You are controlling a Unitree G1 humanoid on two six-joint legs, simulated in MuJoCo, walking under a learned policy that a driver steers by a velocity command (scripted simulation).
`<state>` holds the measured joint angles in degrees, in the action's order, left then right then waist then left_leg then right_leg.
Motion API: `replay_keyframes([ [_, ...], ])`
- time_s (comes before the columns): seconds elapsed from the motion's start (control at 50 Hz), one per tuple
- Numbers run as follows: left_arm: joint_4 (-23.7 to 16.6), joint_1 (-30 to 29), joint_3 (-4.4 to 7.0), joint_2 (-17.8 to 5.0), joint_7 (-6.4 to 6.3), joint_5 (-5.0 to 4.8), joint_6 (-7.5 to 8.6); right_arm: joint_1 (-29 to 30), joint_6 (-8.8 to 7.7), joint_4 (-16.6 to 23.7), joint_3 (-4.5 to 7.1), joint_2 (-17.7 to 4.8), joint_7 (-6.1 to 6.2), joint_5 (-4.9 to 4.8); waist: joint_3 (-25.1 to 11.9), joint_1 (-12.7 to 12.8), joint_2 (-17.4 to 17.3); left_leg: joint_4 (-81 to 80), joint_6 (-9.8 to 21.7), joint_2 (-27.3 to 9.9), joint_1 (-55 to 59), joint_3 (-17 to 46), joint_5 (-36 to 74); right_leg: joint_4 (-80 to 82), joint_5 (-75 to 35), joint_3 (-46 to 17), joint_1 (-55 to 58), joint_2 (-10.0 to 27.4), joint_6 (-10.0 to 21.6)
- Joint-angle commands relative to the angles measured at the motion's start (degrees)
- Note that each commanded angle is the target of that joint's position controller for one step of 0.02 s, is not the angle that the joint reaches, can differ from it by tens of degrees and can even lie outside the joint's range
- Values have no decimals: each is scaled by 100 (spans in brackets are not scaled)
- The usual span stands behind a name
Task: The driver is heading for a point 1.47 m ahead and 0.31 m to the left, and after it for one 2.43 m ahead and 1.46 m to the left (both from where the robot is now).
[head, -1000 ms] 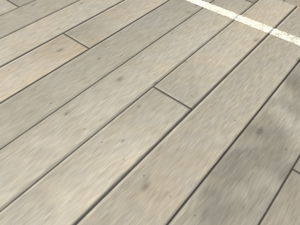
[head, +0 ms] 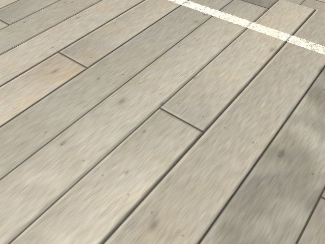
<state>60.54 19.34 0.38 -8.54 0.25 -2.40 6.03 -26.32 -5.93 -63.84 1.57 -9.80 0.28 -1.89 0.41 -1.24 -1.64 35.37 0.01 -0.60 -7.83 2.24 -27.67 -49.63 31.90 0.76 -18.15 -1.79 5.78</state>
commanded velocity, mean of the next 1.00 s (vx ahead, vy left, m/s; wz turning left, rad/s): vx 0.47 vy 0.00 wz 0.00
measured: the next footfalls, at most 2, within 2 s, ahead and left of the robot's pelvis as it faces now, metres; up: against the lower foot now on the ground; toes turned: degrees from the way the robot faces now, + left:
right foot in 0.06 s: +0.06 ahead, -0.11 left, +0.00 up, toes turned +0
left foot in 0.58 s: +0.44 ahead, +0.07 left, +0.00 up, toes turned +2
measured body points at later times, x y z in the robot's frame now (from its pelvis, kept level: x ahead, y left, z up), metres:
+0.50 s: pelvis +0.20 -0.04 +0.01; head +0.23 -0.05 +0.46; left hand +0.07 +0.19 -0.12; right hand +0.44 -0.24 -0.08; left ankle +0.40 +0.08 -0.68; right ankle +0.02 -0.11 -0.72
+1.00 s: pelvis +0.47 -0.03 +0.03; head +0.49 -0.04 +0.47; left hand +0.66 +0.20 -0.08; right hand +0.44 -0.29 -0.12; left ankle +0.40 +0.07 -0.72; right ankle +0.66 -0.20 -0.67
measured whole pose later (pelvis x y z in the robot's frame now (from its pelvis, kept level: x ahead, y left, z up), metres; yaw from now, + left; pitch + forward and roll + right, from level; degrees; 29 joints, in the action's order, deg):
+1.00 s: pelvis +0.47 -0.03 +0.03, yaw +0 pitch +2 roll +2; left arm 49.3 4.2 2.4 -13.4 0.0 -0.9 4.9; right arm -22.0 -5.6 -58.1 1.9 -13.2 -0.3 -0.7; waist 0.0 -4.6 2.0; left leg 11.7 2.9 4.1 -0.8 -2.5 -12.5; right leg -36.4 -3.0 -1.9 -37.4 7.1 0.4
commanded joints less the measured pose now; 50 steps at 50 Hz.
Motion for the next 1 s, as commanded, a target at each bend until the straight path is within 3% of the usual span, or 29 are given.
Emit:
replay_keyframes([
  [0.02,-528,-266,83,-403,86,-64,184,286,42,364,153,-981,20,-51,813,381,-584,-1577,1079,-1576,-100,1937,1272,1307,-322,-141,-811,398,127],
  [0.04,-104,716,210,-499,86,-48,154,791,120,561,135,-1006,39,-26,446,870,-365,-1240,741,-950,-1185,1074,1628,2136,-1673,191,1280,-2,81],
  [0.06,277,1706,403,-861,72,84,73,1060,123,744,118,-963,61,47,140,1232,371,201,410,-259,-1990,209,2429,2245,-1962,-396,2559,133,80],
  [0.08,327,2503,534,-1498,57,87,25,917,56,899,27,-617,92,95,-237,1331,2137,2327,62,371,-2858,-401,871,3550,-1179,-3060,3191,1676,636],
  [0.1,182,2115,385,-1223,90,211,87,813,-60,963,-34,-337,82,-22,-105,995,2007,3622,185,415,-3427,406,-22,4085,-841,-4768,2844,2278,1077],
  [0.12,-21,1307,276,-909,79,197,147,888,-138,1011,-24,-416,35,-113,612,647,1130,4098,350,53,-3860,552,310,4022,-1134,-4140,2346,2315,1008],
  [0.14,-171,820,213,-754,94,175,167,900,-180,1008,1,-494,13,-124,773,456,639,3982,442,-207,-3801,500,913,3978,-1776,-3139,2088,2031,831],
  [0.16,-225,610,186,-766,139,186,158,898,-197,979,66,-575,23,-55,729,322,374,3669,472,-384,-3673,360,1317,3969,-2558,-2432,2028,1758,629],
  [0.18,-207,615,136,-626,150,199,116,922,-177,971,166,-762,17,14,616,260,374,3358,481,-491,-3501,201,1583,3918,-3396,-1776,2091,1465,413],
  [0.2,-141,803,95,-520,136,228,49,839,-132,953,210,-761,-22,26,454,232,510,3251,474,-514,-3366,70,1759,3889,-3920,-1385,2159,1297,296],
  [0.24,-25,1134,73,-583,70,237,-15,1012,-34,1021,200,-519,-80,9,423,226,590,3041,361,-507,-3433,-137,1823,3878,-4609,-1054,2184,1230,298],
  [0.36,-152,1164,91,-913,-128,285,-50,2882,16,1761,76,-405,-119,62,815,470,525,895,153,-353,-3499,-436,2868,4360,-4637,-728,1649,1150,221],
  [0.44,-75,1427,145,-991,-158,199,-27,3514,-16,2010,34,-512,-214,0,928,515,589,-54,294,-195,-3235,-506,3136,4454,-4590,-601,1992,1300,262],
  [0.48,-69,1378,181,-1044,-156,194,-42,3672,-64,2142,36,-575,-272,-8,870,412,604,-358,453,-120,-3085,-510,3019,4226,-5156,-513,2348,1411,264],
  [0.52,-123,1217,236,-1186,-146,253,-70,3370,-96,2141,123,-780,-277,6,420,122,792,-430,644,146,-2399,-647,2687,3596,-6911,-449,2689,1471,207],
  [0.54,-144,1153,263,-1241,-143,292,-115,2916,-90,2035,207,-948,-249,1,35,-123,966,-408,746,318,-1868,-720,2465,3011,-7857,-432,2873,1464,169],
  [0.56,-191,988,270,-1262,-122,328,-177,1975,-83,1765,332,-1180,-209,-7,-486,-580,1037,-593,903,449,-773,-761,2508,1929,-8331,-329,2703,1311,82],
  [0.58,-330,741,230,-1234,-78,358,-169,838,-41,1461,434,-1423,-147,32,-1153,-1061,922,-508,1177,-99,1071,-161,2607,511,-7387,-348,1537,1138,-30],
  [0.6,-408,1292,40,-499,6,401,-79,-35,-11,1279,534,-1879,-114,221,-2126,-798,-515,-565,2034,-1696,3308,2360,2071,-1979,-3373,-230,-712,92,-351],
  [0.62,-256,1579,-4,-402,76,203,106,54,-16,1182,412,-1485,-150,266,-2565,-632,-1040,-1660,2449,-2313,3548,4359,1434,-3268,-135,-1025,-1748,-333,-286],
  [0.64,-481,940,134,-947,89,29,209,707,-42,1228,316,-1142,-165,161,-1327,-487,-725,-1981,2057,-2020,2447,3599,1121,-3434,-406,-1029,-2249,92,-145],
  [0.66,-681,349,178,-1120,58,-43,230,1359,-72,1354,229,-874,-191,122,-590,-271,-217,-2210,1800,-1792,1287,2585,1417,-3168,-1012,-806,-2147,434,-117],
  [0.68,-719,129,221,-1093,-5,-7,189,1701,-114,1389,152,-686,-255,162,-237,-34,226,-2419,1625,-1557,390,1944,1937,-2851,-1357,-645,-1870,655,-140],
  [0.7,-703,239,269,-1017,-57,62,98,1831,-145,1362,102,-577,-292,210,-158,201,179,-2577,1471,-1281,-177,1424,2189,-2526,-1563,-645,-1470,846,-158],
  [0.74,-671,503,250,-711,-96,95,-60,1687,-150,1203,97,-622,-311,212,-31,381,-86,-2836,1459,-1079,-770,958,2314,-2131,-1640,-555,-1124,972,-233],
  [0.78,-842,191,283,-771,-135,151,-121,1452,-165,1065,127,-843,-250,221,175,387,-142,-3006,1518,-1014,-1008,672,2466,-1667,-1934,-460,-1370,1075,-372],
  [0.86,-1212,-875,308,-836,-143,212,-91,923,-102,942,176,-1115,-75,200,270,95,-68,-3032,1409,-994,-512,503,2672,-176,-3146,-376,-2085,1129,-540],
  [0.94,-1419,-1708,253,-740,-58,160,-48,472,-40,832,196,-1245,-26,113,292,-207,-113,-2920,1203,-942,-53,261,2629,1178,-3747,-148,-1836,843,-572],
  [1.0,-1597,-2173,228,-777,47,109,-20,206,26,711,214,-1271,-24,78,406,-349,-164,-2675,1184,-1167,476,327,2519,1662,-3460,-127,-1878,747,-525],
])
